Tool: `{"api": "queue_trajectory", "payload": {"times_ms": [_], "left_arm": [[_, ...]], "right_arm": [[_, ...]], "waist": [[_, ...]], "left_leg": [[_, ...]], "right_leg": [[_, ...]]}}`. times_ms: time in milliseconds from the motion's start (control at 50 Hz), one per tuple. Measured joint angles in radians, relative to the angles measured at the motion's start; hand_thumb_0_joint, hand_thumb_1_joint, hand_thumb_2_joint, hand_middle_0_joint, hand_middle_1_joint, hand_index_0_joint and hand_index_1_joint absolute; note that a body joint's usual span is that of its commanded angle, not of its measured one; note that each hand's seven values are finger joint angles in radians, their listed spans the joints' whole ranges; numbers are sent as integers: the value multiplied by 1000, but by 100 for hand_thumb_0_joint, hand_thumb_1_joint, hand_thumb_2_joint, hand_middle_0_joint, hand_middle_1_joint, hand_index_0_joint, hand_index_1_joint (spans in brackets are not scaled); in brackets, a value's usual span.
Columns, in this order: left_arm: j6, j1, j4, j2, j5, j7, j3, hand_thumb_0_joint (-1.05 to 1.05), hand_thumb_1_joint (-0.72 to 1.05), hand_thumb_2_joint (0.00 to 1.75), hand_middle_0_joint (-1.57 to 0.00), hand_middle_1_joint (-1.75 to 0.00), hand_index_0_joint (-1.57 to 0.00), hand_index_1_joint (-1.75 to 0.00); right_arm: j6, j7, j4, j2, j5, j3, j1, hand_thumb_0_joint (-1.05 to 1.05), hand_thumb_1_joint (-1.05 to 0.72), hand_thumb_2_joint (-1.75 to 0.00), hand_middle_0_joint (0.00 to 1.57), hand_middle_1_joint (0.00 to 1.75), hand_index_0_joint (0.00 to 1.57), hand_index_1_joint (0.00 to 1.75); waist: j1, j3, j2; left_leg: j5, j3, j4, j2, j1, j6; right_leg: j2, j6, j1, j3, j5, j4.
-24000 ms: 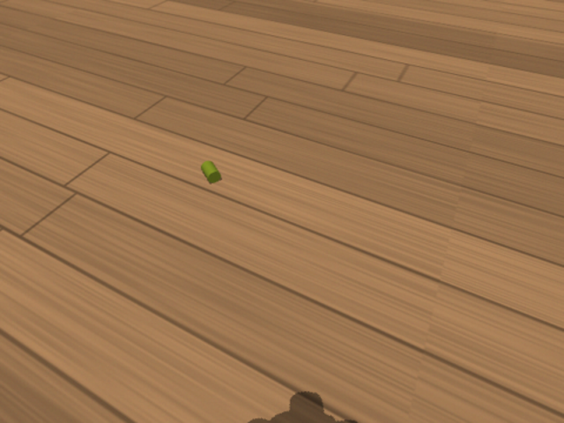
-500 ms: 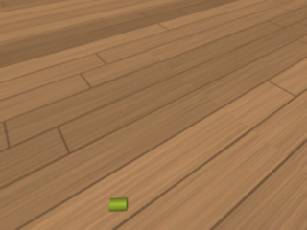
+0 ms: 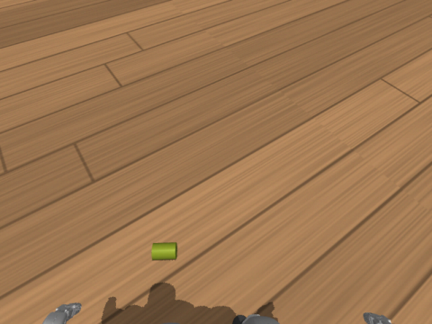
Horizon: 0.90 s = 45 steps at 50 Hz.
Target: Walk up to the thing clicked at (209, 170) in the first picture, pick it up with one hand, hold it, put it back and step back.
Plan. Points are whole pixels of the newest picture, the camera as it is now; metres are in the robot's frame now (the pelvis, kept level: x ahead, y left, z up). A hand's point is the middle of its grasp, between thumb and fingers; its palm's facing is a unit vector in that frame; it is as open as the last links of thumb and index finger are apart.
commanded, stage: walk up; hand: left
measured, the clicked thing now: (164, 251) +0.45 +0.23 -0.73
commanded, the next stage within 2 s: none
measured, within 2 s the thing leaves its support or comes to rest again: neither
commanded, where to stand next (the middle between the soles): +0.07 -0.01 m, yaw +0 degrees
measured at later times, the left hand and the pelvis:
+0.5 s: hand out of the picture -0.05 +0.25 -0.12, palm faces +0.01 -0.87 -0.49, open 7.4 cm; pelvis -0.01 -0.04 +0.00, yaw +0 degrees
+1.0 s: hand out of the picture +0.11 +0.28 -0.16, palm faces +0.01 -0.92 -0.38, open 7.3 cm; pelvis +0.03 +0.02 -0.01, yaw +1 degrees
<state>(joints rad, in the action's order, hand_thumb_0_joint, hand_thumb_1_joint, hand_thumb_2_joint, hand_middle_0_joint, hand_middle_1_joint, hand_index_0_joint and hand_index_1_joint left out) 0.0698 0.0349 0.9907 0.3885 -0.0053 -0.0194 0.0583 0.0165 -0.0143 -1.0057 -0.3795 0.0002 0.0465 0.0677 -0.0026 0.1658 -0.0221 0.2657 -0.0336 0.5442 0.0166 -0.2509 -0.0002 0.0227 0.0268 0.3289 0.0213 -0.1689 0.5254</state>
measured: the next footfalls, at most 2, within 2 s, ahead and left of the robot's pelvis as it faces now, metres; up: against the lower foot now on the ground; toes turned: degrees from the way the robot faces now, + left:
right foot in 0.28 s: -0.03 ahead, -0.15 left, +0.00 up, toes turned -1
left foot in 0.70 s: +0.14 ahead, +0.13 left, +0.00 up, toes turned +2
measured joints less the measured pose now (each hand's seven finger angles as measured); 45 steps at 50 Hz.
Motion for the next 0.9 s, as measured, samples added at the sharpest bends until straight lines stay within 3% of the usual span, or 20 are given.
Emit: {"api": "queue_trajectory", "payload": {"times_ms": [80, 140, 180, 220, 260, 300, 360, 420, 500, 580, 680, 740, 820, 900], "left_arm": [[17, -2, -35, 10, -7, -11, 6, 1, 91, 90, -21, -30, -21, -30], [33, 19, -53, 10, -15, -14, 17, 0, 91, 90, -21, -30, -21, -30], [34, 45, -61, 10, -15, -20, 21, 0, 91, 90, -21, -30, -20, -30], [17, 86, -60, 12, -10, -29, 22, 0, 91, 90, -21, -30, -20, -30], [-17, 150, -59, 13, -10, -40, 23, 0, 91, 90, -21, -30, -20, -30], [-64, 213, -49, -5, -19, -25, 24, 0, 91, 90, -21, -30, -21, -30], [-88, 310, -30, -24, -35, -2, 15, 0, 91, 90, -21, -30, -21, -30], [-104, 378, -8, -32, -31, 15, 9, 1, 91, 90, -21, -30, -21, -30], [-124, 409, -18, -20, -27, 42, 15, 1, 90, 90, -21, -30, -21, -30], [-139, 402, -60, 0, -28, 62, 23, 1, 90, 90, -21, -30, -21, -30], [-135, 362, -124, 26, -23, 58, 15, 1, 90, 90, -21, -30, -21, -30], [-119, 302, -141, 39, -3, 55, 6, 1, 91, 90, -21, -30, -21, -30], [-99, 235, -158, 4, 14, 54, -32, 1, 91, 90, -21, -30, -21, -30], [-98, 222, -178, -5, 26, 43, -42, 1, 91, 90, -21, -30, -21, -30]], "right_arm": [[9, 3, 33, -10, -9, 13, 10, 1, -91, -90, 20, 30, 20, 30], [10, 3, 57, -6, -29, 20, 25, 1, -91, -90, 21, 30, 20, 30], [6, -2, 68, -1, -37, 18, 36, 1, -91, -90, 21, 30, 20, 30], [-2, 2, 76, 4, -48, 15, 51, 1, -91, -90, 21, 30, 20, 30], [2, 27, 94, 0, -62, 16, 68, 1, -90, -90, 21, 30, 20, 30], [17, 39, 110, -23, -67, 21, 79, 1, -90, -90, 21, 30, 20, 30], [36, 45, 118, -34, -56, 29, 125, 1, -91, -90, 21, 30, 20, 30], [35, 68, 126, -53, -41, 42, 146, 1, -91, -90, 20, 30, 20, 30], [42, 85, 147, -71, -43, 59, 175, 1, -91, -90, 20, 30, 20, 29], [65, 98, 151, -70, -57, 66, 196, 1, -91, -90, 20, 30, 20, 29], [55, 91, 136, -40, -43, 50, 166, 1, -91, -90, 20, 30, 20, 29], [18, 79, 152, 3, -42, 38, 113, 1, -91, -90, 20, 30, 20, 29], [-7, 60, 200, 23, -15, 18, 92, 1, -91, -90, 20, 30, 20, 29], [-5, 40, 213, 39, -10, -8, 74, 1, -91, -90, 21, 30, 20, 30]], "waist": [[-4, 9, -17], [-2, 10, -4], [-6, -4, 9], [-17, -33, 11], [-30, -67, 14], [-37, -70, 69], [-47, -99, 100], [-45, -97, 121], [-28, -61, 142], [-19, -39, 150], [-22, -20, 131], [-31, 38, 49], [-4, 48, 67], [-8, 6, 33]], "left_leg": [[20, -9, 76, -10, -42, 8], [23, -2, 103, 12, -52, 7], [14, 6, 100, 34, -62, 3], [10, 2, 90, 48, -71, -4], [44, -6, 120, 59, -85, 9], [176, 53, 265, 72, -121, 39], [205, 132, 462, -14, -193, 30], [104, 175, 514, -57, -254, 8], [0, 220, 488, -61, -302, -10], [-14, 216, 402, -39, -288, -4], [9, 112, 176, 4, -184, 27], [-37, 49, 123, -45, -135, 16], [-32, 75, 110, -33, -109, 35], [-43, 45, 63, -29, -82, 32]], "right_leg": [[-6, 13, 62, 12, -56, 119], [36, 7, 110, 35, -274, 387], [49, 8, 103, 41, -326, 496], [24, 14, 37, 38, -356, 425], [-10, 3, -81, 9, -353, 221], [23, -8, -149, -17, -248, 122], [31, 4, -197, -28, -236, 81], [23, -1, -258, -25, -194, -21], [10, -9, -296, -46, -177, -78], [-14, -23, -295, -76, -214, -49], [-53, -50, -268, -102, -296, 46], [-118, -37, -180, -48, -315, 274], [-16, -5, -16, 37, -403, 614], [-9, -2, 60, 63, -355, 569]]}}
